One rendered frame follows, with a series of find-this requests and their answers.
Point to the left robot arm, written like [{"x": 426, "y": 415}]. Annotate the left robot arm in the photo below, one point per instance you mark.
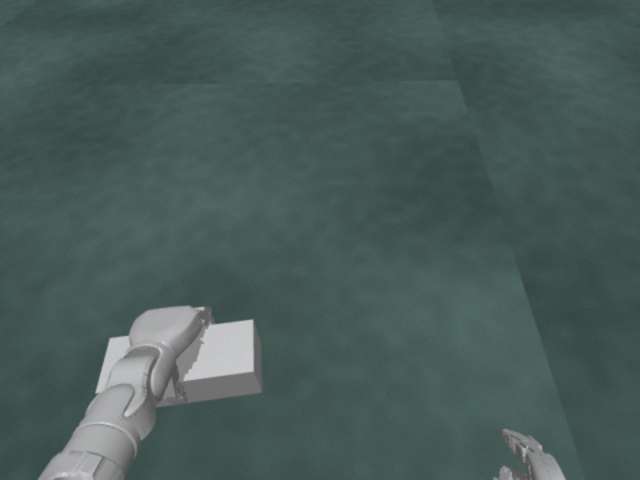
[{"x": 108, "y": 438}]

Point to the left robot hand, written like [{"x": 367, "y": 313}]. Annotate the left robot hand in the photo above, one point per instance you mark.
[{"x": 175, "y": 327}]

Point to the right robot hand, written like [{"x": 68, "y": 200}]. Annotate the right robot hand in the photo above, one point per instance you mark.
[{"x": 539, "y": 465}]

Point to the carton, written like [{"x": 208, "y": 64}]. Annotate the carton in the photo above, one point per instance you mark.
[{"x": 223, "y": 361}]

